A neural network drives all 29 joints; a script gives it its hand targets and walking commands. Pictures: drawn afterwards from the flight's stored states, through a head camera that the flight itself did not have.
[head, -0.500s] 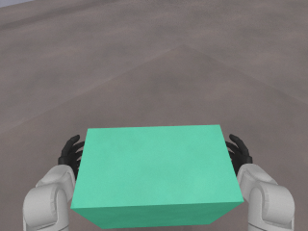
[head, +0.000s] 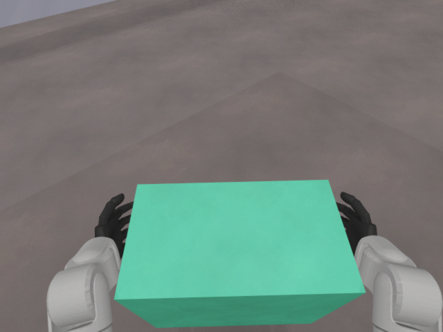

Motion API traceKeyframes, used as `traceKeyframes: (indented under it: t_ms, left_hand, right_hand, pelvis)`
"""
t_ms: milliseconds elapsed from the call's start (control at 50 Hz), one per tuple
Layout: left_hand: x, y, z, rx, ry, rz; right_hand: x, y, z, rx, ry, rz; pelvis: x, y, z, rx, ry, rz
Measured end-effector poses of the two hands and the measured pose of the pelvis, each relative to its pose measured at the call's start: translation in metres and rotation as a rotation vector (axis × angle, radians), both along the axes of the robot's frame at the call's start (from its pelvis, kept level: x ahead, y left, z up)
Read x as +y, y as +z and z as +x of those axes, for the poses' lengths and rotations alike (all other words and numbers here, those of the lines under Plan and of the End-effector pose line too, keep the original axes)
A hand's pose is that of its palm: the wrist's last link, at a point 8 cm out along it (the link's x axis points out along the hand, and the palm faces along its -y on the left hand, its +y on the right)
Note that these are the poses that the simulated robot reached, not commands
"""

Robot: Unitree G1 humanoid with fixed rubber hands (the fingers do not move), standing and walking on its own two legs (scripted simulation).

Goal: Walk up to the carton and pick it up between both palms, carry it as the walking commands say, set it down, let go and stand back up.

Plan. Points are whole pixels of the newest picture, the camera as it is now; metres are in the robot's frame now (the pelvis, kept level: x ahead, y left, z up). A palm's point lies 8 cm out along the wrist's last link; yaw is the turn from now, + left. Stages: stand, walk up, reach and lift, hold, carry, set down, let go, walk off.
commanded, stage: carry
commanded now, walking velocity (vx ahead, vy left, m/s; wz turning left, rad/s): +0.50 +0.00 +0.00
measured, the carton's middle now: (233, 261) +0.23 +0.00 +0.02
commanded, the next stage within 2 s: none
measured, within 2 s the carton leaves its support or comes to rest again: neither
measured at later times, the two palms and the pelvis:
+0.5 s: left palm (128, 111) +0.58 +0.24 +0.08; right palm (289, 114) +0.55 -0.14 +0.09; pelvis +0.33 +0.06 +0.01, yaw -3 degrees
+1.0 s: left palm (165, 51) +0.89 +0.19 +0.09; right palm (286, 51) +0.89 -0.20 +0.08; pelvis +0.66 +0.00 +0.00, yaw +0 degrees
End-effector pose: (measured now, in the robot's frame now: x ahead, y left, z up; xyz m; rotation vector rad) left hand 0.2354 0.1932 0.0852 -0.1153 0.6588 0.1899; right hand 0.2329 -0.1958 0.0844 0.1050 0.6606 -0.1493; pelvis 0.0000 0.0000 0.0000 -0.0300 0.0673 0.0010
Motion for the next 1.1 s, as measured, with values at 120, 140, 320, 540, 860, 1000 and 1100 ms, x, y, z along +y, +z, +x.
traceKeyframes:
  t_ms: [120,140,320,540,860,1000,1100]
  left_hand:
    - [0.011,0.012,0.048,0.041,0.098,-0.023]
    - [0.013,0.016,0.059,0.035,0.102,-0.021]
    - [0.031,0.028,0.194,-0.044,0.033,0.006]
    - [0.049,0.002,0.367,0.038,-0.092,-0.036]
    - [0.023,0.022,0.567,-0.051,-0.086,-0.004]
    - [0.0,0.002,0.659,0.01,-0.005,0.001]
    - [0.003,0.014,0.696,0.039,0.075,-0.007]
  right_hand:
    - [0.012,0.01,0.078,0.031,0.047,0.052]
    - [0.013,0.013,0.091,0.025,0.049,0.058]
    - [0.031,0.023,0.207,-0.044,0.023,0.023]
    - [0.051,0.01,0.329,0.043,-0.133,0.018]
    - [0.024,0.028,0.539,-0.051,-0.08,-0.005]
    - [0.0,-0.002,0.656,0.011,-0.007,0.001]
    - [0.004,0.004,0.717,0.032,0.022,0.07]
  pelvis:
    - [-0.005,0.026,0.071,0.003,0.014,0.034]
    - [-0.004,0.029,0.083,0.004,0.014,0.039]
    - [0.022,0.023,0.21,-0.011,0.007,0.045]
    - [0.06,0.02,0.353,0.004,-0.063,0.027]
    - [0.033,0.018,0.561,-0.001,-0.054,0.014]
    - [0.004,0.005,0.656,0.018,-0.004,0.02]
    - [-0.005,0.026,0.711,0.021,0.003,0.046]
